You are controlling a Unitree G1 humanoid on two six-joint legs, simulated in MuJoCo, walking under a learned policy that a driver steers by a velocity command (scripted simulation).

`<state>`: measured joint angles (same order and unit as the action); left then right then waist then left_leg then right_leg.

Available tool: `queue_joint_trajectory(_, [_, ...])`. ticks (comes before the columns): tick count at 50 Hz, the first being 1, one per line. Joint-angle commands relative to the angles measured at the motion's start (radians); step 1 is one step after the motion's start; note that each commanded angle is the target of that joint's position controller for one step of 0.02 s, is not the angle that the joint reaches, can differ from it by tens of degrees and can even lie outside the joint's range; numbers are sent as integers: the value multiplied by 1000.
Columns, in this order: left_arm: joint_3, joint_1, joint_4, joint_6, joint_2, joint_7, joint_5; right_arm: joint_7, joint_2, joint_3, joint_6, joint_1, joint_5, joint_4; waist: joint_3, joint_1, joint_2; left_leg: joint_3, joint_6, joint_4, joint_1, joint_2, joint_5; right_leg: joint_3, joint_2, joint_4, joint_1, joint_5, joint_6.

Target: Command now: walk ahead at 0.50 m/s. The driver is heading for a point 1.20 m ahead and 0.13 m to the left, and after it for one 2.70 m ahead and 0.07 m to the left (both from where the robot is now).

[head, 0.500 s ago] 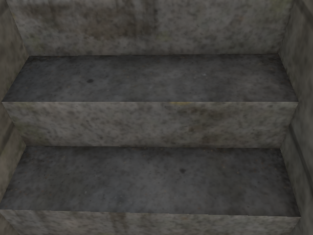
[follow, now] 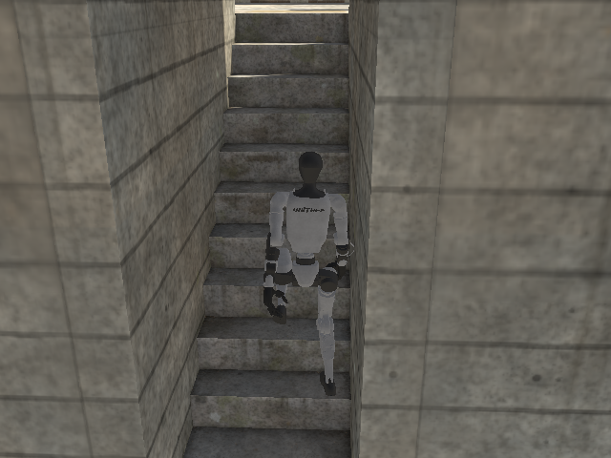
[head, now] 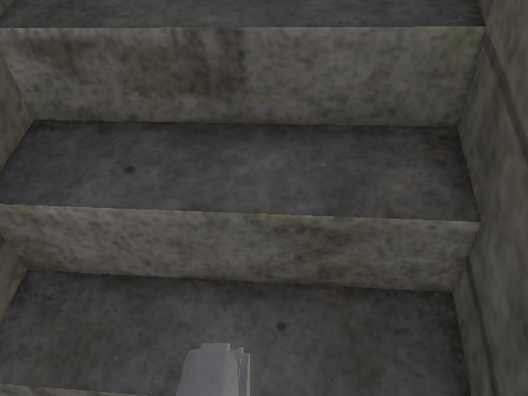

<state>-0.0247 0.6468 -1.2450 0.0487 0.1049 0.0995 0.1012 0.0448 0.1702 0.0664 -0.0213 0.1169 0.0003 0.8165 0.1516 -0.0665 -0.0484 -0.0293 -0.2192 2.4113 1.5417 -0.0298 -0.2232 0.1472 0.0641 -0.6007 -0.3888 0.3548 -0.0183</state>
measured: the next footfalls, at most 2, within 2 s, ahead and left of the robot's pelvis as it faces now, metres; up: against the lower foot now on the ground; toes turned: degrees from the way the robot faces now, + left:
left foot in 0.26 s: +0.15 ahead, +0.20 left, +0.20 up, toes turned +12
right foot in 0.86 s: +0.47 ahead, +0.08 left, +0.41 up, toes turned +1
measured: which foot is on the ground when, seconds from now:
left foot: up 0.00-0.24, down 0.26-0.86, up 0.88-1.00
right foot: down 0.00-0.30, up 0.32-0.84, down 0.86-1.00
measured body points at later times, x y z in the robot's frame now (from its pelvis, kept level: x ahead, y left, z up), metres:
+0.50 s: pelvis +0.14 +0.14 +0.15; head +0.15 +0.13 +0.60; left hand +0.30 +0.37 +0.04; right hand +0.19 -0.10 -0.01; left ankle +0.11 +0.19 -0.52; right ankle +0.17 +0.00 -0.33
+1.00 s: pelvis +0.40 +0.17 +0.34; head +0.41 +0.18 +0.79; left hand +0.55 +0.40 +0.22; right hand +0.42 -0.08 +0.19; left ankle +0.29 +0.30 -0.18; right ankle +0.43 +0.08 -0.32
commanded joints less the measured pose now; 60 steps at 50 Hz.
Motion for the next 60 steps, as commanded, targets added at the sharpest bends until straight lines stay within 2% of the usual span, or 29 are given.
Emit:
queue_joint_trajectory(1, [21, -65, 80, 47, 167, 2, 15, -6, 32, 11, -11, -185, 10, -147, -102, 42, 85, 49, 45, -203, 186, -136, 145, 347, -251, 324, -75, 241, -193])
queue_joint_trajectory(3, [13, 47, 79, 52, 152, 5, -32, 3, 39, 0, -17, -277, -4, -167, -151, -7, 187, 178, 94, -197, 137, -139, 153, 360, -247, 401, -201, 317, -226])
queue_joint_trajectory(7, [-3, 137, 35, 45, 128, 26, -35, 26, 11, 11, -8, -427, -18, -200, -125, -55, 272, 134, 15, -392, 162, -153, -93, 294, -302, 438, 27, 65, -184])
queue_joint_trajectory(9, [6, -42, 103, 58, 176, 35, -70, 53, 12, 14, -8, -412, -16, -213, -44, 35, 278, 233, 30, -584, -493, -74, -169, 143, -313, 505, -308, -454, -202])
queue_joint_trajectory(13, [83, -118, 126, 90, 373, 60, -92, 71, 125, -23, -27, -250, -37, -190, 142, 112, 406, 308, 95, -1296, -707, 96, -409, 18, -327, 178, 470, -1899, -271])
queue_joint_trajectory(14, [80, -103, 72, 82, 293, 75, -34, 62, 133, -46, -15, -36, -46, -69, 196, 138, 317, 144, 45, -1351, -825, 81, -203, -14, -293, -99, 369, -1697, -254])
queue_joint_trajectory(15, [34, 87, 79, 82, 102, 98, 36, 52, 208, -79, 5, 201, -37, 30, 380, 112, -41, -334, -167, -1522, -1363, -62, 78, 73, -162, -343, -135, -1146, -216])
queue_joint_trajectory(16, [30, 29, 87, 59, 52, 117, 39, 33, 294, -122, 1, 414, -60, 124, 287, 193, -279, -696, -219, -1788, -1412, -211, 0, 147, -40, -796, -419, -490, -156])
queue_joint_trajectory(17, [79, -230, 256, 106, 57, -60, -69, -18, 121, -120, 16, 206, -51, 23, 176, 217, -77, -753, -111, -1821, -1469, -320, -434, 124, -36, -1313, -624, -233, -113])
queue_joint_trajectory(19, [43, -637, 525, 101, -76, -212, -97, -82, 115, -111, 54, 66, -74, 104, -248, 133, -122, -370, 14, -1764, -1180, -239, -260, 120, 12, -1709, -976, -133, -61])
queue_joint_trajectory(20, [36, -596, 558, 75, -70, -231, -97, -98, 56, -101, 76, 59, -117, 148, -237, 47, -104, -229, 75, -1746, -1186, -202, -174, 138, 20, -1749, -1012, -46, -33])
queue_joint_trajectory(21, [40, -494, 548, 56, -37, -224, -86, -96, 16, -99, 93, 59, -126, 165, -202, -14, -32, -163, 117, -1783, -1158, -188, -230, 114, 20, -1713, -961, -95, -40])
queue_joint_trajectory(22, [54, -162, 351, -22, 42, -39, -51, 33, -23, -49, 109, -62, 3, 71, 73, -142, 199, -106, 181, -1740, -1071, -171, 27, 121, -71, -1229, -672, -486, -136])
queue_joint_trajectory(23, [95, -94, 337, -37, 129, 17, -32, 57, 99, -91, 130, -226, 69, -12, -105, -201, 138, -67, 163, -1869, -777, -176, -118, 28, -65, -1257, -542, -421, -132])
queue_joint_trajectory(25, [118, -188, 366, -65, 155, 44, -90, 52, 196, -130, 95, -267, 10, -28, -128, -178, 26, -57, 99, -2015, -635, -209, -251, -100, -30, -1490, -428, -361, -156])
queue_joint_trajectory(27, [89, -408, 419, -67, 112, 54, -101, 36, 102, -107, 91, 27, -58, 108, -208, -7, -4, -118, 24, -2018, -1049, -243, -114, 52, 4, -1715, -895, -317, -191])
queue_joint_trajectory(30, [39, -659, 529, -36, 74, -19, -99, 53, 37, -69, 96, 525, -99, 302, -146, 181, 57, -215, -24, -2001, -1870, -304, 212, 136, 41, -1852, -1537, -127, -226])
queue_joint_trajectory(36, [-4, -891, 667, -80, 57, -20, -142, 62, 43, -47, 103, 515, -125, 315, -137, 38, 15, 86, 119, -2185, -1387, -161, 249, -207, -86, -1539, -1187, -272, -265])
queue_joint_trajectory(39, [-13, -1237, 849, -160, 95, 0, -140, 93, 179, -55, 82, 535, -54, 358, -72, 13, -150, 35, 35, -2333, -1018, -218, 1629, -471, 49, -1008, -563, -11, -194])
queue_joint_trajectory(42, [12, -774, 707, -198, 124, 7, -88, 128, 319, -95, 94, 431, 4, 369, 31, -171, -225, 58, 35, -1900, -1687, -326, 2466, -415, 125, -681, -676, 122, -134])
queue_joint_trajectory(43, [43, -527, 601, -196, 182, 4, -83, 170, 313, -105, 76, 410, -32, 387, 107, -228, -142, 41, -8, -1666, -1542, -301, 2552, -336, 139, -573, -407, -37, -164])
queue_joint_trajectory(44, [60, -218, 467, -194, 202, 1, -57, 196, 235, -96, 72, 413, -73, 414, 257, -293, 34, -66, -7, -1393, -1161, -243, 2087, -34, 57, -462, 64, -202, -261])
queue_joint_trajectory(45, [54, -91, 361, -166, 222, 4, -48, 209, 105, -80, 66, 381, -63, 415, 288, -241, 334, -91, 44, -957, -781, 14, 485, 398, -141, -145, 291, -214, -429])
queue_joint_trajectory(46, [93, -253, 359, -91, 225, -127, -82, 28, 136, -118, 148, 94, -13, 63, 158, -83, 202, -69, 127, -654, -841, 167, 92, 651, -226, -27, 166, 253, -452])
queue_joint_trajectory(48, [79, -369, 325, -29, 148, -169, -76, -49, 10, -88, 155, 53, -36, -23, -111, 2, 27, -172, 86, -520, -633, 140, 102, 564, -225, 97, -60, 574, -301])
queue_joint_trajectory(49, [43, -448, 333, -10, 47, -53, -93, 17, -12, -85, 64, 189, 3, 181, -73, -8, 297, -362, 31, -345, -378, 113, 266, 432, -200, 94, 6, 203, -282])
queue_joint_trajectory(51, [33, -418, 252, 3, -4, -11, -116, 47, -25, -80, 59, 206, -35, 153, -110, 96, 20, -280, -6, -211, -187, 133, 188, 262, -163, 68, 19, -60, -230])
queue_joint_trajectory(58, [39, -221, 107, 65, 111, -1, 0, -7, 33, -26, 35, -312, -20, -211, -63, 114, 33, -17, -56, -516, -246, -68, -20, 6, -144, 282, -186, -205, -125])
queue_joint_trajectory(60, [86, -249, 118, 23, 284, 50, -82, 6, 59, -10, -29, -545, -3, -386, 3, 145, 210, 74, 48, -891, -816, -10, -250, 100, -242, 613, -504, -591, -250])
Velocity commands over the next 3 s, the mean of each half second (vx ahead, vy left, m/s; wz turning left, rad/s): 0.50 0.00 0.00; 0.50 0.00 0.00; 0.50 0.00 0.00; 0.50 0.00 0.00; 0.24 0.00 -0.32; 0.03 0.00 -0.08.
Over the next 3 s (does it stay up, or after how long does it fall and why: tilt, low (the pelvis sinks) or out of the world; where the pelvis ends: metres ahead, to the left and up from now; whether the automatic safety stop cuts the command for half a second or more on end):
stays up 1.25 0.07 1.14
